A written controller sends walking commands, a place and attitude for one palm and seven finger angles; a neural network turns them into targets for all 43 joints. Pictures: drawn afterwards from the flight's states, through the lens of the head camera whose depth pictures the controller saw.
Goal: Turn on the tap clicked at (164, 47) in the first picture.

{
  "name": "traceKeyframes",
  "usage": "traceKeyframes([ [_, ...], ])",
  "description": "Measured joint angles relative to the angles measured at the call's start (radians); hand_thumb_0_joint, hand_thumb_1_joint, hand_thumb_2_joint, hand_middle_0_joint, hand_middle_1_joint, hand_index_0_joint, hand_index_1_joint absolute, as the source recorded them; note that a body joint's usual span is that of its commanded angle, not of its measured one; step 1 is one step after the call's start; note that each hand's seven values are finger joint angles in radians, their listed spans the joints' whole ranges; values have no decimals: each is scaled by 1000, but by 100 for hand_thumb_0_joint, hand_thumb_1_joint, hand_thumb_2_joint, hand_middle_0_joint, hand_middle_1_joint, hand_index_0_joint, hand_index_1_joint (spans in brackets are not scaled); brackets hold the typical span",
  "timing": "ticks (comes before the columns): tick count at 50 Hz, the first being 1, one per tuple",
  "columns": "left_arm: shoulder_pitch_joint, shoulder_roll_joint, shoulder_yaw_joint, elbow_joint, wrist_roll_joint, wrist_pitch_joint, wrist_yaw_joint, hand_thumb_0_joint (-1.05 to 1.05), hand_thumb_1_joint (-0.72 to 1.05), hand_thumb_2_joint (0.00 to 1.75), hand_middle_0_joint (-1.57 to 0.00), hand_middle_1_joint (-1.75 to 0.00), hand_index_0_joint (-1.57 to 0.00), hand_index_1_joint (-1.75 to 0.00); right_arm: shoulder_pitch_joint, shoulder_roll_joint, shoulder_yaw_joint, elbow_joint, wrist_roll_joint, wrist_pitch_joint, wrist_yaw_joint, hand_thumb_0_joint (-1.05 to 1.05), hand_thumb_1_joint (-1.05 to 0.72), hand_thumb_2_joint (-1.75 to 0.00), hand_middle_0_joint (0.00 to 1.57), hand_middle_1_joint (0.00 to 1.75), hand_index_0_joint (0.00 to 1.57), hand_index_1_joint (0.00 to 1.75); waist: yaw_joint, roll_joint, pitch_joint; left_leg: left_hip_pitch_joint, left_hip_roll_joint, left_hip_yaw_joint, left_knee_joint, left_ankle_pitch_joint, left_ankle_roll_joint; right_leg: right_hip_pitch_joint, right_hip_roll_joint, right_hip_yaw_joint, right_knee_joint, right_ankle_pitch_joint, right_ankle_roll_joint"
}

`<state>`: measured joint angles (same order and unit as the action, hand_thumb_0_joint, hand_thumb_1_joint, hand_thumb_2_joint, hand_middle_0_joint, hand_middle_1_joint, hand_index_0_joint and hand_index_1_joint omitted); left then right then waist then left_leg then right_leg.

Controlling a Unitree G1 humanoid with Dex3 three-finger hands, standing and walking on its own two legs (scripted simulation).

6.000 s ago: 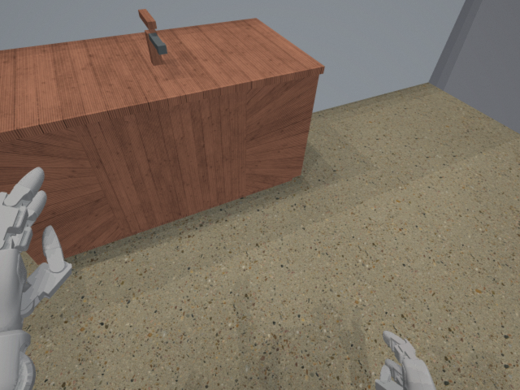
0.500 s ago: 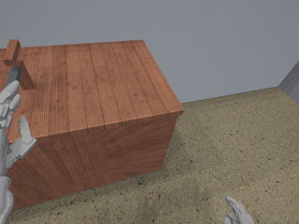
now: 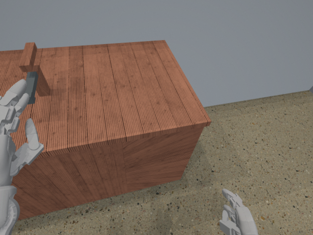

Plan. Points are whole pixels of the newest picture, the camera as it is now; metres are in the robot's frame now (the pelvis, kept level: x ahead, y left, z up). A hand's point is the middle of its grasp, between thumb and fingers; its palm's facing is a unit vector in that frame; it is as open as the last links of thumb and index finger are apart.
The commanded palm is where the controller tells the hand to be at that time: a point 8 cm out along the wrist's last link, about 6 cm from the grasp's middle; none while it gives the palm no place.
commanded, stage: shuffle to correct the standing spot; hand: left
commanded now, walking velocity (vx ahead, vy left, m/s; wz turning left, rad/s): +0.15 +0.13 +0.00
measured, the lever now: (28, 98) +0.45 +0.45 +0.03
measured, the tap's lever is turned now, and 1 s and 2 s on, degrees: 0 0 0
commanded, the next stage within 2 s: come to a stop and stand still in 1.34 s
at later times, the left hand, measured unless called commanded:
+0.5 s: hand (29, 135) +0.25 +0.28 +0.16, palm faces +0.40 -0.84 -0.36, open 7.4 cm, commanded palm +0.18 +0.32 +0.17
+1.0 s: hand out of the picture +0.25 +0.37 +0.15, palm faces +0.49 -0.79 -0.36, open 7.4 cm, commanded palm +0.21 +0.39 +0.17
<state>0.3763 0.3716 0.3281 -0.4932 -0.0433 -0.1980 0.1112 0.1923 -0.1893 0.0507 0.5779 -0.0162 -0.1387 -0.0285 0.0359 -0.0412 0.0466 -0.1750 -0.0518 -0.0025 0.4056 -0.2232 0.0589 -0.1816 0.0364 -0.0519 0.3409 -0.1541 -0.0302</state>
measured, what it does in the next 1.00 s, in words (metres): steps to the left: right foot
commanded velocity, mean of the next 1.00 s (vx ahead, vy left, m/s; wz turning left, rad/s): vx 0.16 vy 0.11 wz -0.05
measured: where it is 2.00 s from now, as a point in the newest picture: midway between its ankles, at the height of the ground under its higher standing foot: outside the picture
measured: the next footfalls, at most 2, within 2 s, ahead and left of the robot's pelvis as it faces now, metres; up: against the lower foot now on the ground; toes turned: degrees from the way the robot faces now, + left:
right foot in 0.78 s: +0.13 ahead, -0.01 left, +0.00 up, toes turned -3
left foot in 1.06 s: +0.15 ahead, +0.31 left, +0.00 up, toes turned +4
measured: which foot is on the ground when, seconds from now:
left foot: down 0.00-0.76, up 0.78-1.00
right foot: down 0.00-0.60, up 0.62-0.76, down 0.78-1.00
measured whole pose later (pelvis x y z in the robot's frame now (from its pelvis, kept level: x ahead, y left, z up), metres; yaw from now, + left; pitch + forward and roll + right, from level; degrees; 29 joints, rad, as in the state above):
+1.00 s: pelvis +0.06 +0.11 -0.01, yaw +2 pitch -2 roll +2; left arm 0.46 0.33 0.39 -0.46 -0.04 -0.20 0.11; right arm 0.23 -0.22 -0.01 0.65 -0.01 -0.09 -0.03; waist 0.05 -0.06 0.04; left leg -0.46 0.09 -0.01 0.86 -0.30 0.01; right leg -0.28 -0.08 -0.05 0.61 -0.30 -0.02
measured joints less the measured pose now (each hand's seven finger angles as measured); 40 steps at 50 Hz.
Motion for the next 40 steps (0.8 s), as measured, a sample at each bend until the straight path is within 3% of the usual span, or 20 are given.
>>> traceKeyframes([
  [6,37,9,3,36,-4,4,-6,1,89,89,-21,-30,-21,-30,-15,-5,-11,-23,4,29,-2,2,-90,-90,20,30,20,30,-17,14,-30,-7,-14,6,21,-21,17,-13,-14,6,35,-27,14],
  [10,58,-4,-3,62,-2,16,-5,1,89,89,-21,-30,-21,-30,4,-16,-20,-26,3,43,-5,2,-90,-90,20,30,20,30,-15,19,-43,-20,-23,3,62,-50,30,-27,-23,1,82,-62,21],
  [16,34,-13,0,31,7,7,5,2,89,89,-21,-30,-21,-30,31,-27,-29,-7,2,42,-5,2,-90,-90,20,30,20,30,-2,12,-24,-27,-42,-3,126,-97,43,-42,-43,-6,172,-127,31],
  [21,5,5,17,2,7,-22,10,2,89,89,-21,-30,-21,-30,27,-24,-34,1,10,46,8,2,-90,-90,20,30,20,30,-14,28,-9,-47,-44,-9,197,-142,45,-52,-45,-14,224,-166,32],
  [24,14,18,26,-12,1,-34,9,2,89,89,-21,-30,-21,-30,20,-21,-40,-1,19,56,15,2,-90,-90,20,30,20,30,-31,39,-9,-80,-41,-11,264,-173,29,-69,-44,-20,264,-192,32],
  [27,35,26,33,-29,-6,-45,8,2,89,89,-21,-30,-21,-30,16,-16,-48,5,28,66,22,2,-90,-90,20,30,20,30,-40,22,-2,-128,-46,12,368,-168,-20,-84,-59,-17,311,-222,36],
  [29,59,26,44,-48,-7,-47,11,1,89,89,-22,-30,-21,-30,23,-18,-48,8,29,73,24,2,-90,-90,20,30,20,30,-37,0,-9,-109,-50,37,338,-207,-26,-100,-72,-3,351,-246,47],
  [31,70,19,60,-59,-4,-44,12,1,89,89,-22,-30,-21,-30,26,-16,-52,15,26,77,16,2,-90,-90,20,30,20,30,-33,-17,-12,-77,-67,58,279,-239,69,-146,-79,22,454,-295,35],
  [32,67,14,65,-57,5,-39,14,1,89,89,-22,-30,-21,-30,24,-10,-56,19,22,76,13,2,-91,-90,20,30,20,30,-31,-21,-1,-63,-72,69,264,-214,100,-174,-72,39,548,-327,26],
  [33,64,12,68,-54,11,-35,15,2,89,89,-22,-30,-21,-30,24,-2,-58,23,14,73,12,2,-91,-90,20,30,20,30,-32,-22,10,-41,-76,74,240,-195,107,-204,-62,47,644,-340,15],
  [34,60,13,68,-52,13,-29,15,2,89,89,-22,-30,-21,-30,27,5,-60,25,6,69,17,2,-91,-90,20,30,20,30,-33,-22,19,-17,-79,75,209,-178,81,-231,-52,44,720,-341,6],
  [35,55,15,64,-49,13,-21,13,2,89,89,-22,-30,-21,-30,32,11,-62,25,-1,69,24,2,-91,-90,20,30,20,30,-33,-20,25,7,-80,73,173,-161,25,-248,-46,27,748,-339,1],
  [37,36,11,47,-46,-1,-7,5,2,89,89,-22,-30,-21,-30,44,12,-74,14,-12,64,38,2,-91,-90,20,30,20,30,-43,6,44,18,-80,65,154,-85,-96,-206,-41,-63,562,-300,-20],
  [38,20,27,40,-52,-4,-9,3,2,89,89,-22,-30,-21,-30,53,10,-80,-1,-6,52,43,2,-91,-90,20,30,20,30,-64,13,59,-59,-88,57,286,-4,-139,-150,-48,-118,383,-183,-55],
  [39,17,64,51,-74,-10,-22,3,2,89,89,-22,-30,-21,-30,63,8,-74,-16,7,37,47,2,-91,-90,20,30,20,30,-78,-11,71,-166,-113,68,518,-30,-138,-107,-69,-129,262,-35,-96],
  [40,24,89,71,-97,-15,-37,0,2,89,89,-22,-30,-21,-30,65,0,-63,-25,13,35,46,2,-90,-90,20,30,20,30,-76,-34,78,-258,-125,72,737,-93,-118,-86,-87,-109,235,-47,-106],
])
